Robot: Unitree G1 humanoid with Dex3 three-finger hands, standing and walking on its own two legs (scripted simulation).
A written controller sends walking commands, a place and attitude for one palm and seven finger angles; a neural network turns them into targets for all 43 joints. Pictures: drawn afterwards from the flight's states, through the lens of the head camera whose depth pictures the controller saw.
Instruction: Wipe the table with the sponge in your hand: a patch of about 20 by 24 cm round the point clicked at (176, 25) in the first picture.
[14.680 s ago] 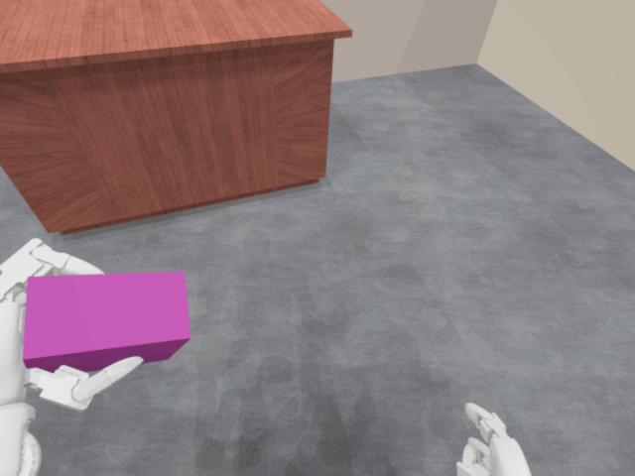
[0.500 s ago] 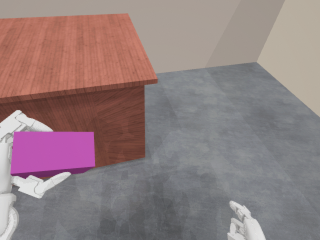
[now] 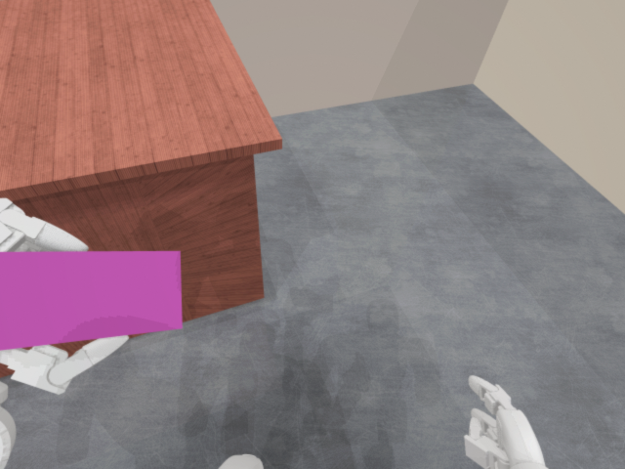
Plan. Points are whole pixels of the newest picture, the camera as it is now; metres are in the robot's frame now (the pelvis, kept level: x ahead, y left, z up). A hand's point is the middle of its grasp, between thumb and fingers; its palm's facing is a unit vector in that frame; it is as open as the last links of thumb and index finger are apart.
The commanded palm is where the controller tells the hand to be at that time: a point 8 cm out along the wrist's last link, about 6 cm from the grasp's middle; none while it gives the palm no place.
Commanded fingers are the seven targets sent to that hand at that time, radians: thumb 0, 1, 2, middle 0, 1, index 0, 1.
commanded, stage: shuffle to correct the standing spot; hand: left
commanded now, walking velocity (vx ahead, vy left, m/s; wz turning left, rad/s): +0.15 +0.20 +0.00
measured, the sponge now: (118, 295) +0.23 +0.20 +0.17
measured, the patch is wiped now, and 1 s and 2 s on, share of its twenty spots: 0.00 0.00 0.00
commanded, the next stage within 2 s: none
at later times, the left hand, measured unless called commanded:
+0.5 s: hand (37, 222) +0.28 +0.29 +0.20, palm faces +0.33 -0.79 -0.52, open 10.5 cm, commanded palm +0.22 +0.33 +0.20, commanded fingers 0.00 0.10 1.30 -1.20 -1.60 -1.20 -1.60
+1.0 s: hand out of the picture +0.31 +0.38 +0.20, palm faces +0.41 -0.79 -0.46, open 10.5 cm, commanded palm +0.25 +0.41 +0.20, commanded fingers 0.00 0.10 1.30 -1.20 -1.60 -1.20 -1.60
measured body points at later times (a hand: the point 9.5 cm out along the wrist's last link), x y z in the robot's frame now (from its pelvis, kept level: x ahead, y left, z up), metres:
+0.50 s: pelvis +0.05 +0.06 +0.03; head +0.10 +0.04 +0.47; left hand +0.26 +0.33 +0.22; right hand +0.19 -0.21 -0.08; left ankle +0.11 +0.23 -0.68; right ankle +0.04 -0.07 -0.71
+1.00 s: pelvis +0.09 +0.13 +0.03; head +0.12 +0.12 +0.48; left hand +0.29 +0.42 +0.22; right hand +0.24 -0.10 -0.08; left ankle +0.13 +0.31 -0.67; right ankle +0.08 +0.03 -0.71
